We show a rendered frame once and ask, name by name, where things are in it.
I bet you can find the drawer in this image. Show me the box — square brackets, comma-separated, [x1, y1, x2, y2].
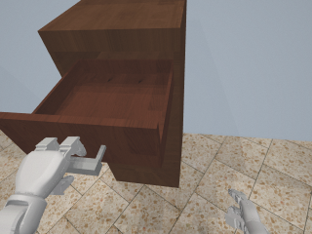
[0, 58, 175, 169]

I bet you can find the handle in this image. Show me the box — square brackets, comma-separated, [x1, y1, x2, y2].
[66, 145, 106, 176]

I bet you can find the robot right forearm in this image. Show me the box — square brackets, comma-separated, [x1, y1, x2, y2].
[244, 220, 270, 234]

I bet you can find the cabinet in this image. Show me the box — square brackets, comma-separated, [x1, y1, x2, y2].
[37, 0, 187, 188]

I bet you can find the robot left forearm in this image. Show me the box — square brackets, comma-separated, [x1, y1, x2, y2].
[0, 193, 48, 234]

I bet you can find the robot right hand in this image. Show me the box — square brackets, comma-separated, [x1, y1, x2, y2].
[224, 188, 261, 231]

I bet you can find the robot left hand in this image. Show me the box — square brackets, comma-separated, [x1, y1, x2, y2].
[15, 136, 87, 199]

